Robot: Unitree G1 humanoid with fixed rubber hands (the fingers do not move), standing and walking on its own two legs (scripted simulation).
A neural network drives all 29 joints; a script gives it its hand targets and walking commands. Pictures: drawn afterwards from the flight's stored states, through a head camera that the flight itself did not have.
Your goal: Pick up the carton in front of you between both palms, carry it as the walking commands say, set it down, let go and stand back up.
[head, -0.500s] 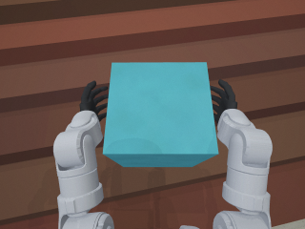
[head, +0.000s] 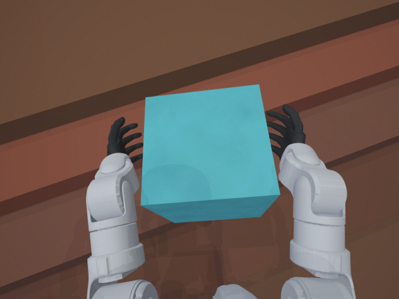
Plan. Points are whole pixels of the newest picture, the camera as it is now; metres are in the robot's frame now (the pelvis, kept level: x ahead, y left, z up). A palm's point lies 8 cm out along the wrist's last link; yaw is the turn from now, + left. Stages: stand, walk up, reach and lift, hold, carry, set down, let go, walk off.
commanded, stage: carry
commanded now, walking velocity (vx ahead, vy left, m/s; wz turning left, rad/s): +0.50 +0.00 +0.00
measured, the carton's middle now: (210, 164) +0.36 -0.08 -0.02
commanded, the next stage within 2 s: none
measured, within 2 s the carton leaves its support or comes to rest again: neither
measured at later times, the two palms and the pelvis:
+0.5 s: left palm out of the picture +0.97 +0.05 +0.27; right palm out of the picture +0.96 -0.24 +0.30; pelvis +0.58 -0.07 +0.19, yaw -5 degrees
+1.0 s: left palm out of the picture +1.45 +0.05 +0.63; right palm out of the picture +1.52 -0.22 +0.63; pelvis +1.12 -0.17 +0.44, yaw +8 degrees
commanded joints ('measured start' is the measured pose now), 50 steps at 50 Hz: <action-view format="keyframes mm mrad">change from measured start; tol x128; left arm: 1 -392 -583 -650 25 -260 95 -73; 50 -1097 -947 -526 329 -474 419 -159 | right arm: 1 -230 848 527 309 52 88 168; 50 -930 881 184 314 -68 313 190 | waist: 1 435 -70 -235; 50 223 100 -485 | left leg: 1 -1465 -122 242 826 -633 68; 12 1180 441 -493 -803 1779 277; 17 -180 175 -64 -875 1917 69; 23 -1625 -58 -121 1076 -772 51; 34 1304 454 -383 -730 1147 249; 50 -281 131 27 -179 20 -7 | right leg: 1 1339 -179 64 -136 2099 74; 11 -1204 214 -130 1473 -718 32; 23 1776 -401 335 -99 1714 -207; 34 -1124 88 121 1252 -757 55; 50 442 -170 266 -355 865 144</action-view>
